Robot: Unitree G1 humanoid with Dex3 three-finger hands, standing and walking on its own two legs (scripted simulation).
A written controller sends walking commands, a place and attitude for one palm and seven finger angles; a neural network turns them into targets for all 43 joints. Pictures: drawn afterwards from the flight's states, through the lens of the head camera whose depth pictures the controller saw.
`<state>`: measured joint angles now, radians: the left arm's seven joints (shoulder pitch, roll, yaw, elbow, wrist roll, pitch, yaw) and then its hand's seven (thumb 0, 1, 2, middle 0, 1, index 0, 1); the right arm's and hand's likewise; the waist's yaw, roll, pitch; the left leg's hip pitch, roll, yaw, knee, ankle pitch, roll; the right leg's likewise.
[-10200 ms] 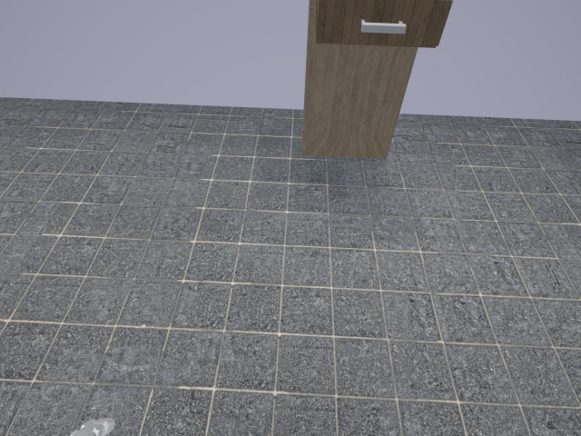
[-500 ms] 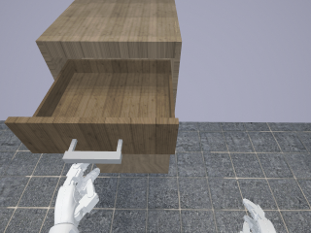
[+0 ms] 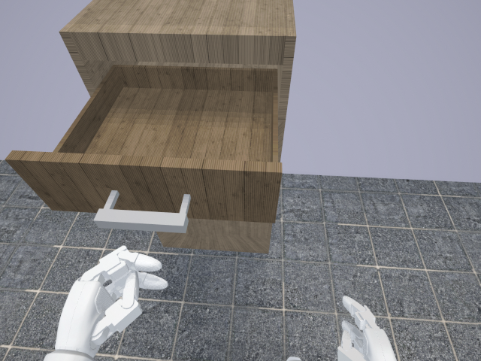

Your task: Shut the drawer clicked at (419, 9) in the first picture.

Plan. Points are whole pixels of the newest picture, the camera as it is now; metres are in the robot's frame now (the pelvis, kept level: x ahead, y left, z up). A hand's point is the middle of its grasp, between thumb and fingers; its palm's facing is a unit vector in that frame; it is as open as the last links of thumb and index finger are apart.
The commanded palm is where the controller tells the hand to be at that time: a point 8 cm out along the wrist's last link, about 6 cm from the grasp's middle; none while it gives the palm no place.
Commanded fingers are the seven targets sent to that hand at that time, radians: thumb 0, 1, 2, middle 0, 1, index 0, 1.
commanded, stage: raise the hand and make a fist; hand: left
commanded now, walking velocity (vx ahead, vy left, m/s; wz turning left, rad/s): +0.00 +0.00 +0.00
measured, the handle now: (146, 209) +0.33 +0.17 +0.09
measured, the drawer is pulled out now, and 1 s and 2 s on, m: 0.29 0.29 0.29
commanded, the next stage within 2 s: bring the fist close to the handle in 1.14 s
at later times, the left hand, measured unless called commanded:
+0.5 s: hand (112, 305) +0.17 +0.15 +0.15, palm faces +0.01 -1.00 -0.06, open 3.1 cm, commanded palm +0.12 +0.20 +0.16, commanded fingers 0.00 0.90 0.90 -1.40 -1.60 -1.40 -1.60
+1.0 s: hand (98, 300) +0.16 +0.15 +0.18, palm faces +0.00 -1.00 -0.10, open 3.3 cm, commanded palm +0.11 +0.20 +0.19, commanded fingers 0.00 0.90 0.90 -1.40 -1.60 -1.40 -1.60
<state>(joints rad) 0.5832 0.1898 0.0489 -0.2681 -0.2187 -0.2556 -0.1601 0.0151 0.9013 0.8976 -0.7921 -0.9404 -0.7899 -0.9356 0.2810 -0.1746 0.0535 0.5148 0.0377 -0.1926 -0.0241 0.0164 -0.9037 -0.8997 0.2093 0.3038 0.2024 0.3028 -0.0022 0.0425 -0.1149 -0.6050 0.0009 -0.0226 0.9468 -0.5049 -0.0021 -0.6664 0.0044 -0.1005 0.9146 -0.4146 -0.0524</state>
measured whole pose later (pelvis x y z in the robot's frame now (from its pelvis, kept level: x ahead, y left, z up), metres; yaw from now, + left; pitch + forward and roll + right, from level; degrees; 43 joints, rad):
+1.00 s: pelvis +0.02 +0.01 +0.03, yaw +0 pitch +1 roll -1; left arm 0.74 0.22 0.05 -0.68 -0.22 -0.01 -0.14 0.01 0.90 0.90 -1.40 -1.60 -1.40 -1.60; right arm 0.24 -0.23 0.05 0.53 0.08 -0.32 -0.03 0.02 -0.91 -0.90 0.20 0.30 0.20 0.30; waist 0.05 0.06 -0.09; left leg -0.30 -0.01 -0.01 0.73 -0.45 0.02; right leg -0.36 0.00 -0.09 0.71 -0.36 -0.03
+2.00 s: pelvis +0.01 +0.01 +0.02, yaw +0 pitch +6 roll +0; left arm 0.52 0.15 -0.03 -0.31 -0.16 -0.19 -0.08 0.02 0.90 0.90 -1.40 -1.60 -1.40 -1.60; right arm 0.26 -0.24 0.04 0.55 0.03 -0.28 -0.02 0.02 -0.91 -0.90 0.20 0.30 0.20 0.30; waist 0.01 0.05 -0.07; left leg -0.44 -0.02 0.00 0.80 -0.46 0.02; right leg -0.51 -0.01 -0.08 0.79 -0.38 -0.03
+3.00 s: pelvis +0.01 +0.01 +0.01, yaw +0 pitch +9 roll +0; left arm 0.32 0.17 -0.02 -0.13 -0.15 -0.25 -0.05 0.01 0.89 0.91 -1.40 -1.60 -1.40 -1.60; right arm 0.24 -0.25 0.04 0.51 0.02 -0.18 -0.02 0.02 -0.91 -0.90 0.21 0.30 0.20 0.30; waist -0.01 0.05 -0.09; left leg -0.57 -0.01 -0.02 0.90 -0.50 0.01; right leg -0.64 -0.01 -0.09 0.88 -0.41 -0.04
